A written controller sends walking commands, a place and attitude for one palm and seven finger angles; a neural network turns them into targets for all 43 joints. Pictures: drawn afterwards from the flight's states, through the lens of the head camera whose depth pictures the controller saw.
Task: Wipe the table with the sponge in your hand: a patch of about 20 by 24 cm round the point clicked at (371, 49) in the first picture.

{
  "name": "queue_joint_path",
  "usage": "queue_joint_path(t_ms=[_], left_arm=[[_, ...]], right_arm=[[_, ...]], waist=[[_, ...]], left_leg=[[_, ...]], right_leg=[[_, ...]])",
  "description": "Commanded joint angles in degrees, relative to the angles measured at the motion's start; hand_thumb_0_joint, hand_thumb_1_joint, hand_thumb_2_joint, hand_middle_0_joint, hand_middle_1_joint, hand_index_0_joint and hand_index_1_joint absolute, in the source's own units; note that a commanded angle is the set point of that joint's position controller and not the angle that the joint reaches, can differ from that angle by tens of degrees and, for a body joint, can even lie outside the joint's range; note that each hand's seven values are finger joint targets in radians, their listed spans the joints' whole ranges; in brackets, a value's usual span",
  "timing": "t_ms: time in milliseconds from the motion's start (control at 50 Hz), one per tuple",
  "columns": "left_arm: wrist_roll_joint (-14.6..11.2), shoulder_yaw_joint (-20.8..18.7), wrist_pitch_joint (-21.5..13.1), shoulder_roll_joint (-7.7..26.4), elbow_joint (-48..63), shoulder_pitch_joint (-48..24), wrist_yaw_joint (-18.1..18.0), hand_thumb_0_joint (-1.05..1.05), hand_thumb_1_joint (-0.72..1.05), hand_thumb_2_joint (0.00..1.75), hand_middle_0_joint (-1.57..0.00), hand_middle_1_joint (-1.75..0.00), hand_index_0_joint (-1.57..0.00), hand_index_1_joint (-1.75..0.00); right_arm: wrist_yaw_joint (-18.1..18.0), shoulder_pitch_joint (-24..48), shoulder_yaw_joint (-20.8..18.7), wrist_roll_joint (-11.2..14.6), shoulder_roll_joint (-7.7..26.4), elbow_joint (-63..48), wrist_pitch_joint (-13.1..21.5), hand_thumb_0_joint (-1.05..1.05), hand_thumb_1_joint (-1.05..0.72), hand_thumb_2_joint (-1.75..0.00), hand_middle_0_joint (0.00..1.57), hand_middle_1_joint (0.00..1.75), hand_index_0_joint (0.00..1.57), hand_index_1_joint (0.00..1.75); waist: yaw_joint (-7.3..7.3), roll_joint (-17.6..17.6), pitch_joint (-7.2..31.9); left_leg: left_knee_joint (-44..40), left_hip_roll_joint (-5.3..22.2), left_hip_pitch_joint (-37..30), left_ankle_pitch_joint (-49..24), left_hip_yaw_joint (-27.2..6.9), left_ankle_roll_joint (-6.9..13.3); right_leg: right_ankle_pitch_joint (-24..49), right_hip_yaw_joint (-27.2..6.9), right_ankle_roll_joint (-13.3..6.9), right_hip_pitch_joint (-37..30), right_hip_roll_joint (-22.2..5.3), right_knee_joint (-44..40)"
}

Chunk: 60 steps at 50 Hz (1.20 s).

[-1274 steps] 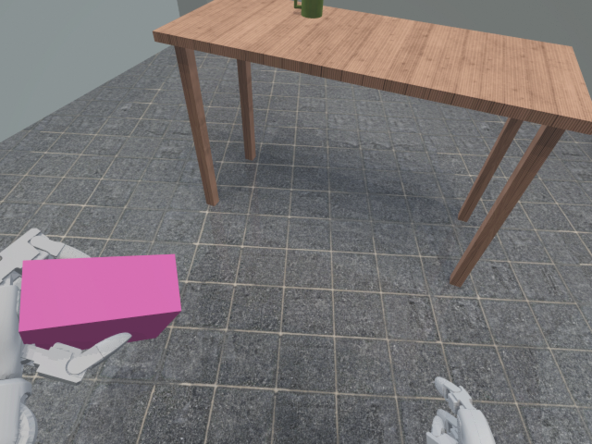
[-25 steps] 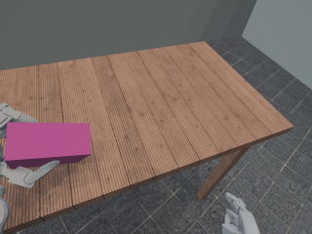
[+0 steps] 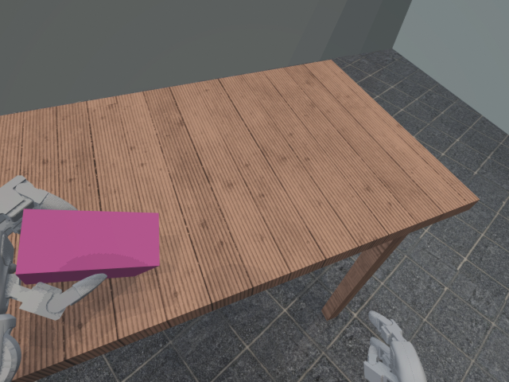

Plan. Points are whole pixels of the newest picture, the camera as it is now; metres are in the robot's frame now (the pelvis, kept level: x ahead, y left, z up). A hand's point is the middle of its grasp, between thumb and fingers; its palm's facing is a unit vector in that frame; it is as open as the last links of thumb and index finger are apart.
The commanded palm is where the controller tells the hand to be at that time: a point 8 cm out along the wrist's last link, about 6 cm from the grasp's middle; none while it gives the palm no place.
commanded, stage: look again from close up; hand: left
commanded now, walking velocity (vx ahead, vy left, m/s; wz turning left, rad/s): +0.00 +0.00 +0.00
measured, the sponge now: (110, 248) +0.24 +0.20 +0.13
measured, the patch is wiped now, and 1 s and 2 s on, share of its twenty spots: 0.00 0.00 0.00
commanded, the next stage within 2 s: turn the palm down, sponge in hand in 0.32 s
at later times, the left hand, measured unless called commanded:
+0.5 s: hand (24, 221) +0.23 +0.28 +0.18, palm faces +0.43 -0.76 -0.49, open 10.1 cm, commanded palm +0.15 +0.29 +0.18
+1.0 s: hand (21, 253) +0.20 +0.27 +0.18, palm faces +0.44 -0.54 -0.71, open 10.1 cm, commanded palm +0.16 +0.27 +0.22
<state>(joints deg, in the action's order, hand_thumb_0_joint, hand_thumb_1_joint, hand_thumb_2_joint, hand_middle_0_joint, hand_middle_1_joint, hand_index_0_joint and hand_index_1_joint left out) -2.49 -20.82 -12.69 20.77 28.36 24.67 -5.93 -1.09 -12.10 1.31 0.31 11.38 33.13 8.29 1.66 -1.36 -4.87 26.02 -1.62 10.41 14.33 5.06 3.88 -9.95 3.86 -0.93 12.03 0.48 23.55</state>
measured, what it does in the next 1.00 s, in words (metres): shifts its weight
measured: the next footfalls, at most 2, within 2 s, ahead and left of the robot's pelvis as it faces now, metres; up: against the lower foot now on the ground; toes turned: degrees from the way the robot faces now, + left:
none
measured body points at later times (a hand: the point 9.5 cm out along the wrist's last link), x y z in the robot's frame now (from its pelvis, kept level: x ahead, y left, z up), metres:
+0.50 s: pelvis -0.01 +0.00 +0.00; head +0.02 +0.02 +0.44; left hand +0.21 +0.32 +0.21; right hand +0.18 -0.21 -0.08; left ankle +0.00 +0.07 -0.74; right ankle +0.03 -0.11 -0.74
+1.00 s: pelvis -0.02 -0.05 -0.01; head -0.02 -0.09 +0.44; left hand +0.17 +0.29 +0.22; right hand +0.23 -0.24 -0.09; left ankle +0.00 +0.07 -0.74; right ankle +0.03 -0.11 -0.74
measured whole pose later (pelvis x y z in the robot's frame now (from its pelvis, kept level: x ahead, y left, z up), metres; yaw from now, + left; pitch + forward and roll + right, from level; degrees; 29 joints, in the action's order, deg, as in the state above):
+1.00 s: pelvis -0.02 -0.05 -0.01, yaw +4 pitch -3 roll +1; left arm 9.6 -19.0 16.4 33.1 17.5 6.5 0.2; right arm -6.2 -4.8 3.8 1.8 15.4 34.3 0.4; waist 6.1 4.3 -1.3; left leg 33.4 -0.9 14.7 15.6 0.3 0.3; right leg -15.0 6.2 -4.8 15.9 2.1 33.4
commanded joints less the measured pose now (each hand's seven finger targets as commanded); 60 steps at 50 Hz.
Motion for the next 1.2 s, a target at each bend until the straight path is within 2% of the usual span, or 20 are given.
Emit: queue_joint_path(t_ms=[0,240,380,400,420,440,460,480,520,600,680,700,760,800,820,920,1000,1080,1100,1180], left_arm=[[-0.13,-6.01,-2.44,9.28,10.17,-3.59,-1.33,0.0,0.1,1.3,-1.2,-1.6,-1.2,-1.6],[-0.06,-4.77,-2.79,9.12,13.48,-5.51,-1.32,0.0,0.1,1.3,-1.2,-1.6,-1.2,-1.6],[-0.1,-5.02,-2.32,8.63,10.69,-4.86,-1.3,0.0,0.1,1.3,-1.2,-1.6,-1.2,-1.6],[1.08,-19.79,-10.32,52.61,30.42,-56.42,-1.72,0.0,0.1,1.3,-1.2,-1.6,-1.2,-1.6],[6.82,-16.83,2.07,26.45,-0.71,-40.12,1.26,0.0,0.1,1.3,-1.2,-1.6,-1.2,-1.6],[3.21,-6.91,3.9,19.96,-3.0,-31.5,2.22,0.0,0.1,1.3,-1.2,-1.6,-1.2,-1.6],[2.92,-10.87,5.43,20.72,0.06,-25.78,3.08,0.0,0.1,1.3,-1.2,-1.6,-1.2,-1.6],[-0.43,-5.47,8.47,14.63,3.06,-25.88,5.57,0.0,0.1,1.3,-1.2,-1.6,-1.2,-1.6],[-3.79,-3.53,14.34,11.56,3.79,-18.68,7.93,0.0,0.1,1.3,-1.2,-1.6,-1.2,-1.6],[3.9,-1.0,21.16,14.93,11.11,-12.41,8.69,0.0,0.1,1.3,-1.2,-1.6,-1.2,-1.6],[5.02,-10.44,16.9,22.68,12.69,-14.55,4.48,0.0,0.1,1.3,-1.2,-1.6,-1.2,-1.6],[4.49,-14.44,15.84,26.58,14.96,-18.99,2.58,0.0,0.1,1.3,-1.2,-1.6,-1.2,-1.6],[5.2,-10.67,12.84,21.99,12.65,-20.5,-1.04,0.0,0.1,1.3,-1.2,-1.6,-1.2,-1.6],[8.24,-11.55,15.03,26.07,9.13,-24.48,-2.15,0.0,0.1,1.3,-1.2,-1.6,-1.2,-1.6],[9.19,-7.74,16.71,23.56,6.48,-26.2,-1.65,0.0,0.1,1.3,-1.2,-1.6,-1.2,-1.6],[12.64,-0.1,27.29,25.89,-0.32,-32.1,6.1,0.0,0.1,1.3,-1.2,-1.6,-1.2,-1.6],[13.98,-2.6,25.75,31.16,1.97,-34.56,10.3,0.0,0.1,1.3,-1.2,-1.6,-1.2,-1.6],[14.78,-10.54,19.77,35.22,7.45,-26.69,8.34,0.0,0.1,1.3,-1.2,-1.6,-1.2,-1.6],[14.61,-14.43,19.85,38.33,6.31,-24.2,6.68,0.0,0.1,1.3,-1.2,-1.6,-1.2,-1.6],[14.69,-14.48,23.74,35.24,7.35,-17.07,2.87,0.0,0.1,1.3,-1.2,-1.6,-1.2,-1.6]], right_arm=[[-0.91,5.53,-3.11,0.63,7.39,-8.99,2.93,0.0,-0.9,-0.9,0.2,0.3,0.2,0.3],[-0.98,5.24,-3.13,0.31,7.3,-9.67,3.01,0.0,-0.9,-0.9,0.2,0.3,0.2,0.3],[-1.05,4.52,-3.47,0.44,7.54,-9.47,2.77,0.0,-0.9,-0.9,0.2,0.3,0.2,0.3],[-4.97,-6.1,5.52,4.56,11.4,-15.87,-0.04,0.0,-0.9,-0.9,0.2,0.3,0.2,0.3],[-3.36,5.94,-3.66,-3.11,7.61,-7.64,1.46,0.0,-0.9,-0.9,0.2,0.3,0.2,0.3],[-0.12,5.17,-2.7,-2.72,9.85,-8.99,2.79,0.0,-0.9,-0.9,0.2,0.3,0.2,0.3],[0.55,4.28,-4.34,-2.32,12.35,-7.52,2.4,0.0,-0.9,-0.9,0.2,0.3,0.2,0.3],[0.2,6.52,-3.42,-1.92,10.97,-9.11,2.69,0.0,-0.9,-0.9,0.2,0.3,0.2,0.3],[0.51,9.24,-2.43,-0.6,10.98,-7.92,2.75,0.0,-0.9,-0.9,0.2,0.3,0.2,0.3],[1.38,14.43,-0.77,0.94,10.54,-10.91,-0.16,0.0,-0.9,-0.9,0.2,0.3,0.2,0.3],[-1.18,13.17,-1.51,-0.19,10.48,-10.99,-1.87,0.0,-0.9,-0.9,0.2,0.3,0.2,0.3],[-1.6,15.65,-1.08,0.99,10.22,-10.53,-1.91,0.0,-0.9,-0.9,0.2,0.3,0.2,0.3],[-2.69,13.01,-1.51,-0.05,8.78,-8.45,-1.83,0.0,-0.9,-0.9,0.2,0.3,0.2,0.3],[-3.1,13.41,-1.13,0.49,9.02,-7.25,-2.51,0.0,-0.9,-0.9,0.2,0.3,0.2,0.3],[-3.42,13.26,-0.9,0.07,8.77,-7.22,-3.02,0.0,-0.9,-0.9,0.2,0.3,0.2,0.3],[-6.04,16.78,0.19,1.73,10.0,-8.4,-5.16,0.0,-0.9,-0.9,0.2,0.3,0.2,0.3],[-7.12,20.07,0.26,2.86,9.28,-9.47,-3.93,0.0,-0.9,-0.9,0.2,0.3,0.2,0.3],[-6.58,16.93,-1.04,0.97,8.63,-9.37,-4.18,0.0,-0.9,-0.9,0.2,0.3,0.2,0.3],[-6.18,18.28,-0.78,1.7,8.35,-9.02,-3.66,0.0,-0.9,-0.9,0.2,0.3,0.2,0.3],[-4.89,14.72,-2.08,1.35,9.55,-8.52,-6.27,0.0,-0.9,-0.9,0.2,0.3,0.2,0.3]], waist=[[-0.31,2.63,9.73],[-0.26,6.81,8.71],[-0.43,3.19,8.65],[-4.95,19.85,9.9],[4.08,16.24,19.73],[1.2,10.84,13.52],[3.14,11.11,21.48],[3.4,14.85,22.72],[5.27,12.16,19.92],[4.44,4.33,13.36],[2.78,-4.5,12.38],[3.23,-2.47,12.95],[3.46,6.41,13.73],[2.75,12.46,12.09],[2.27,12.64,11.41],[0.72,7.44,8.46],[1.97,0.2,9.98],[5.03,-0.36,17.31],[6.2,3.17,16.28],[5.95,6.36,17.97]], left_leg=[[-6.67,6.96,1.87,-9.82,-8.05,-4.4],[-8.56,7.04,4.51,-2.86,-9.08,-3.52],[-8.08,7.21,4.26,-2.78,-9.01,-3.41],[-6.32,6.96,16.36,4.44,-11.88,-1.46],[-3.45,3.08,-0.97,-12.24,-8.58,-7.77],[-3.66,3.12,-0.78,-26.18,-9.97,-9.95],[-1.07,5.42,-9.23,-33.6,-9.61,-9.53],[-0.1,4.64,-12.69,-35.28,-9.53,-8.92],[-0.8,4.81,-10.43,-32.25,-8.41,-8.74],[-0.22,4.02,-2.22,-19.98,-6.94,-5.38],[-0.93,3.35,2.83,-4.35,-7.84,-3.73],[-1.24,3.12,2.66,0.61,-7.65,-3.25],[-0.08,2.56,2.21,-2.55,-6.63,-4.15],[0.41,2.04,2.65,-0.21,-5.73,-3.61],[0.62,1.79,3.64,-0.09,-5.37,-3.35],[1.83,1.48,5.04,3.91,-4.17,-2.31],[5.33,1.77,5.55,2.23,-4.62,-2.52],[7.88,2.6,6.84,-3.44,-6.49,-3.59],[8.09,1.97,7.61,-4.08,-6.42,-3.94],[9.01,2.82,8.82,-8.47,-7.05,-4.4]], right_leg=[[8.96,-6.27,-0.31,-7.38,-3.47,-1.18],[4.85,-6.21,-0.57,-8.56,-3.44,-1.74],[5.27,-6.87,-0.54,-8.27,-3.9,-2.8],[-6.64,-4.8,3.05,-11.91,1.03,8.19],[-1.26,-1.48,-2.69,-2.44,0.72,7.63],[1.83,1.56,-2.78,2.14,1.3,5.55],[4.14,0.63,-2.1,4.04,2.12,7.23],[3.12,-0.86,-1.75,5.49,1.13,6.97],[2.52,-0.36,-2.04,3.56,0.04,7.63],[3.8,0.71,-1.36,2.74,0.71,6.98],[-3.27,0.67,-0.38,4.87,1.0,6.36],[-6.59,-0.86,-0.44,5.5,1.24,5.83],[-5.1,-1.09,-0.93,4.88,0.57,5.59],[-6.81,-3.1,-1.39,5.84,0.15,4.33],[-7.16,-3.3,-1.48,5.01,-0.77,3.41],[-16.35,-7.82,-0.65,3.67,-3.05,-1.71],[-24.76,-14.95,-0.04,0.72,-5.09,-4.39],[-11.66,-17.58,1.16,-5.07,-7.75,-0.94],[-11.1,-19.55,0.19,-5.87,-7.51,-0.83],[9.04,-19.74,0.6,-8.09,-8.75,3.95]])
